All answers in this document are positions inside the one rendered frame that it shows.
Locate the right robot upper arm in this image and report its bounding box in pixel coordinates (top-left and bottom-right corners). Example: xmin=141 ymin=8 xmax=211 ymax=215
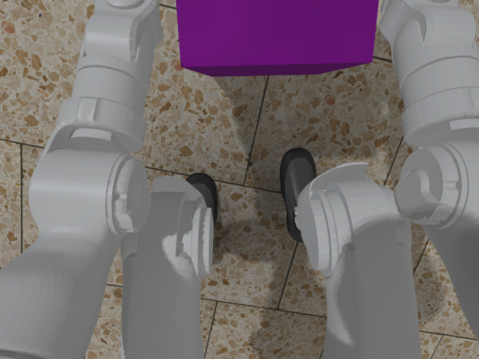
xmin=395 ymin=141 xmax=479 ymax=342

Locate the right robot forearm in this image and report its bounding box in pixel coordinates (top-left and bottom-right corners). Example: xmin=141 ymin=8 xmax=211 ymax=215
xmin=379 ymin=0 xmax=479 ymax=148

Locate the left robot thigh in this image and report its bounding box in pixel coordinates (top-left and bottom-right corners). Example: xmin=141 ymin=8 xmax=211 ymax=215
xmin=120 ymin=191 xmax=214 ymax=359

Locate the robot thigh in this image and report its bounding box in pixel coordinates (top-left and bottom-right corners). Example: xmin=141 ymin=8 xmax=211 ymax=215
xmin=120 ymin=191 xmax=214 ymax=359
xmin=302 ymin=179 xmax=421 ymax=359

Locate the carton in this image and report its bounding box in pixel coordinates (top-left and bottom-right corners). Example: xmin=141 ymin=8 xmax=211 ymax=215
xmin=176 ymin=0 xmax=379 ymax=77

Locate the left robot upper arm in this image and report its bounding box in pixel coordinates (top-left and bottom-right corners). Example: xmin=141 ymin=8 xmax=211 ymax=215
xmin=0 ymin=148 xmax=151 ymax=359

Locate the right robot thigh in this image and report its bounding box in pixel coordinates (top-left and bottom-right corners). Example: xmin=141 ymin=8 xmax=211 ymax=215
xmin=302 ymin=179 xmax=421 ymax=359

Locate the left robot forearm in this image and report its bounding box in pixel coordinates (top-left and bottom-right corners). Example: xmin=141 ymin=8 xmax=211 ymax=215
xmin=28 ymin=0 xmax=163 ymax=218

